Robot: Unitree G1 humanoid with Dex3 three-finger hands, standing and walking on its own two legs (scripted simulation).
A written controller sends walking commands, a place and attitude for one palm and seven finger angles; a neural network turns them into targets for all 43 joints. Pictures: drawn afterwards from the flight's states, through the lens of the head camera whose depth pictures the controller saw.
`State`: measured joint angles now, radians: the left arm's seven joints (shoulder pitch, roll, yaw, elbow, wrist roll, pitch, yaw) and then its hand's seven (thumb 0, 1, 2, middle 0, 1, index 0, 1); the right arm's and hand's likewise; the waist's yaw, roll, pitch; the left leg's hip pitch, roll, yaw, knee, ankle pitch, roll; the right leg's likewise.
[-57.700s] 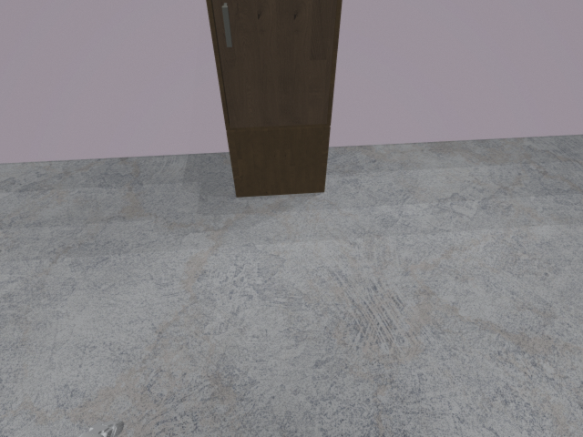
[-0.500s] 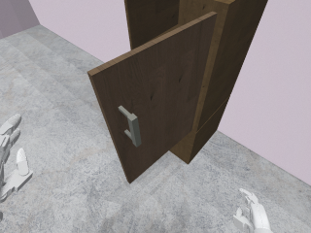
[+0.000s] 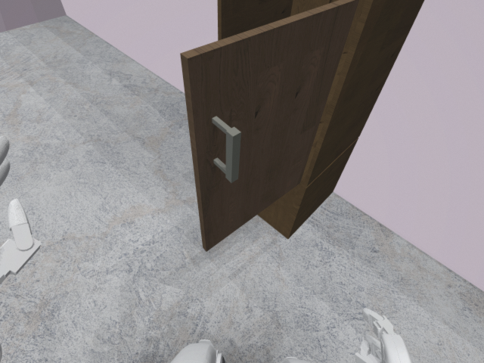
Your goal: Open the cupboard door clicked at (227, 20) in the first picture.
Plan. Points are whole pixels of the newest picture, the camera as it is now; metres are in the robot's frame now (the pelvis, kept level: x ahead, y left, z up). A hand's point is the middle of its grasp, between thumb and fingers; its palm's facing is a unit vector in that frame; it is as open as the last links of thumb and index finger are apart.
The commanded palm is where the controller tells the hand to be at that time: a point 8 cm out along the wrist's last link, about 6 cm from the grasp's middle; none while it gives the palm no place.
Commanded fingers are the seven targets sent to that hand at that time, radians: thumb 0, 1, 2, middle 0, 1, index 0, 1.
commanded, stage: step back with the hand held close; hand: left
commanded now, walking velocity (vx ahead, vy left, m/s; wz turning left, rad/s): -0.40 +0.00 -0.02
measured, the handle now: (225, 150) +0.46 +0.07 +0.09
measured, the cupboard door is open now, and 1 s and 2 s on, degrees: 84 84 84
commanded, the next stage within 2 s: stop stepping back and stand still in 0.30 s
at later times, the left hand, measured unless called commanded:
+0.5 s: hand (5, 332) +0.12 +0.22 +0.19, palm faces +0.31 -0.83 -0.46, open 7.4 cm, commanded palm +0.07 +0.27 +0.20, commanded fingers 0.00 0.90 0.90 -0.20 -0.30 -0.20 -0.30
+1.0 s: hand out of the picture +0.03 +0.26 +0.18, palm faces +0.42 -0.78 -0.45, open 7.4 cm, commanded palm -0.04 +0.30 +0.20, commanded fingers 0.00 0.90 0.90 -0.20 -0.30 -0.20 -0.30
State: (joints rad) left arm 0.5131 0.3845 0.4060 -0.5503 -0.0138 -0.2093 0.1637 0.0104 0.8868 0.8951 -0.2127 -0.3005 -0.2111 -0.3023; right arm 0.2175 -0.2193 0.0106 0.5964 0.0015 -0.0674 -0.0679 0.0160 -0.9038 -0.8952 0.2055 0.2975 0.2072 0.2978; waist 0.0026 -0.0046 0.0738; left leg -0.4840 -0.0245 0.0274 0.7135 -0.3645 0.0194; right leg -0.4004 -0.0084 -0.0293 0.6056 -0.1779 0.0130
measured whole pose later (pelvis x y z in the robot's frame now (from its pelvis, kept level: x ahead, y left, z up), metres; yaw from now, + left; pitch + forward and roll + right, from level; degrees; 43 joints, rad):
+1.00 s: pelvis -0.19 +0.01 +0.01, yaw -2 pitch +1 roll +1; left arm 0.50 0.39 0.40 -0.42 -0.01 -0.21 0.17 0.01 0.88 0.89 -0.21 -0.30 -0.21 -0.30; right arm 0.31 -0.25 -0.02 0.68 -0.01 -0.14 -0.11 0.02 -0.91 -0.90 0.20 0.30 0.20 0.30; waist -0.01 -0.01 -0.04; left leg -0.20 0.04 0.06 0.48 -0.30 0.00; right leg -0.33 -0.04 -0.11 0.57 -0.25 -0.03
